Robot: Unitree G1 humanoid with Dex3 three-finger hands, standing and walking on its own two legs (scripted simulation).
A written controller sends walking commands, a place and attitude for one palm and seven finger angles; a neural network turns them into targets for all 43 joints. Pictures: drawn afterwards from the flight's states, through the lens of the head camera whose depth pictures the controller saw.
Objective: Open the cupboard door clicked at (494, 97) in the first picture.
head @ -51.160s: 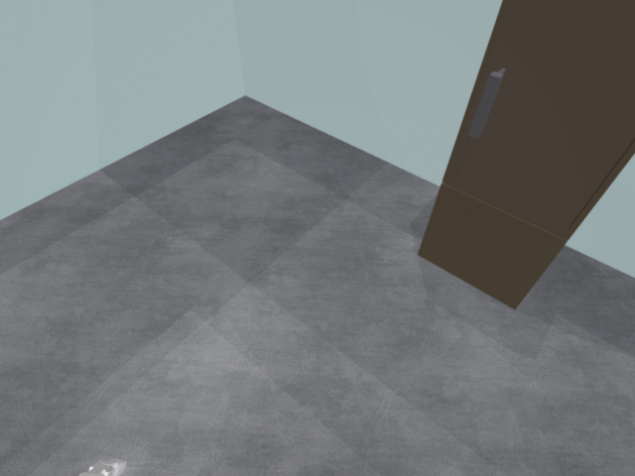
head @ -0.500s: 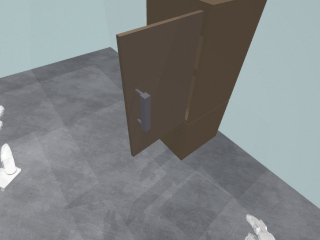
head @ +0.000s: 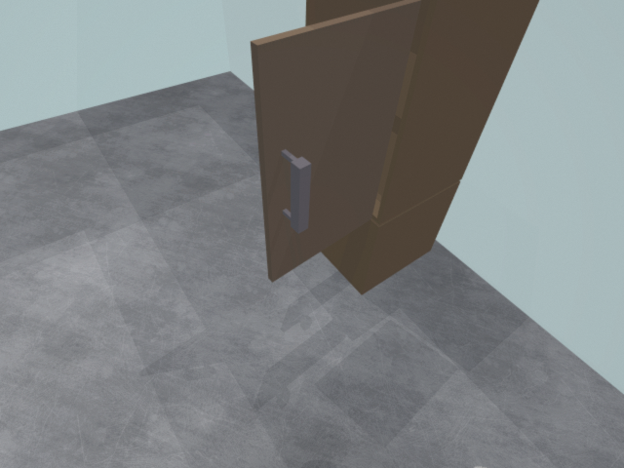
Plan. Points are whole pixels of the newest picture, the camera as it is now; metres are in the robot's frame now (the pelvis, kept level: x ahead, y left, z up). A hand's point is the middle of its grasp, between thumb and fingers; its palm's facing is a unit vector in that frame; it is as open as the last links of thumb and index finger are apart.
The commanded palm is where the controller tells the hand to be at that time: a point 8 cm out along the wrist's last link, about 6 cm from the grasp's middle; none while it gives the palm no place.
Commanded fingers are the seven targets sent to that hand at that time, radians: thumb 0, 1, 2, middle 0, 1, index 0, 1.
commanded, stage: let the arm hang, fingers relaxed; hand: left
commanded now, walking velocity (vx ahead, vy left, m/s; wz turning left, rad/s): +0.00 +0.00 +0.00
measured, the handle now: (293, 191) +0.62 +0.06 -0.03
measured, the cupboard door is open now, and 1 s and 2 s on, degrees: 94 94 94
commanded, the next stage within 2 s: look to check the result in 0.82 s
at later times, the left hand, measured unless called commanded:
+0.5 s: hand out of the picture -0.01 +0.21 -0.16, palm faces +0.03 -0.96 -0.29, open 7.3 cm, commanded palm none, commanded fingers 0.00 0.90 0.90 -0.20 -0.30 -0.20 -0.30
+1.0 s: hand out of the picture +0.08 +0.19 -0.16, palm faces +0.00 -0.96 -0.27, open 7.3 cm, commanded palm none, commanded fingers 0.00 0.90 0.90 -0.20 -0.30 -0.20 -0.30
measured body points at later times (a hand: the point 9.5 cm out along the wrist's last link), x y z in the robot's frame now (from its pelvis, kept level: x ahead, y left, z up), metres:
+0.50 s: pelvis +0.01 -0.01 +0.01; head +0.02 -0.02 +0.46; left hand -0.01 +0.26 -0.14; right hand +0.04 -0.25 -0.15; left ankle +0.08 +0.10 -0.73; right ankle -0.03 -0.10 -0.73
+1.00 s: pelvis +0.04 -0.02 +0.01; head +0.05 -0.02 +0.46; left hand +0.09 +0.25 -0.14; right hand +0.08 -0.28 -0.14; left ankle +0.08 +0.10 -0.73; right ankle -0.03 -0.10 -0.73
